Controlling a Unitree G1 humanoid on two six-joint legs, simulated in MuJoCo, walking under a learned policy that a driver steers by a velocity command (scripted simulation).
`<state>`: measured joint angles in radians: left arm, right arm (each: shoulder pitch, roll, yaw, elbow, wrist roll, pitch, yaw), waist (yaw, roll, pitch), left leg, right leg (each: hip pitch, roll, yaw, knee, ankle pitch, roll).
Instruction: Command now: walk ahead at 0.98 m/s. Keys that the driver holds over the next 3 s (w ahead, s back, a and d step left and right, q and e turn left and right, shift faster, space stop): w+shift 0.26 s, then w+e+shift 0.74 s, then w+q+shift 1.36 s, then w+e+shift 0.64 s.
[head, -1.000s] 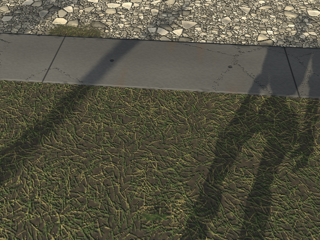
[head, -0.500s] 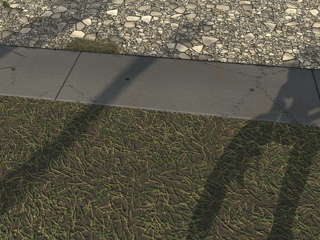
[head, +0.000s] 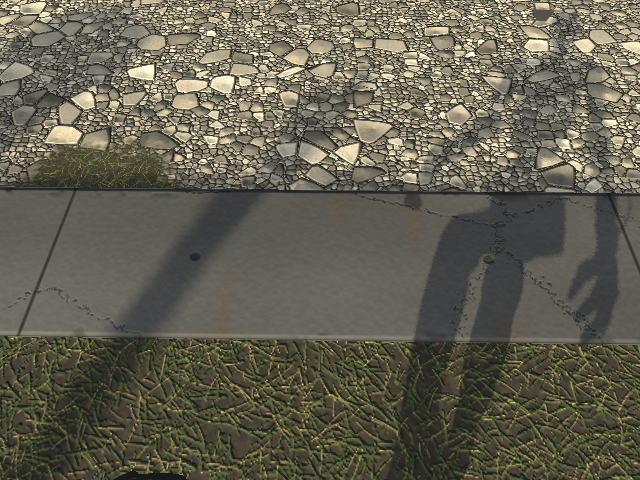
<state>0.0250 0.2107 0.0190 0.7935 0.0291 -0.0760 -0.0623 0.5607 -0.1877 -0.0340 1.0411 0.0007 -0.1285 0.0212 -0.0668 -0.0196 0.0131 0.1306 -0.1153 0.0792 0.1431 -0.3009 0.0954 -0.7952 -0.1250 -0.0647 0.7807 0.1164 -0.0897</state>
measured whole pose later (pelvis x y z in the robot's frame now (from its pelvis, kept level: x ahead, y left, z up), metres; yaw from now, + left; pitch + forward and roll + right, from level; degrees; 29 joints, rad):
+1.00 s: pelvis +0.94 -0.08 -0.03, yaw -31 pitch +0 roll +2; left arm -0.04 0.28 0.03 0.64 0.02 -0.02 -0.09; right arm 0.52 -0.25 -0.04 0.96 -0.02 -0.09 -0.02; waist -0.06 -0.02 0.05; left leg 0.26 0.02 0.37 0.31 -0.47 -0.07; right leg -0.69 -0.01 -0.18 0.77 -0.04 -0.20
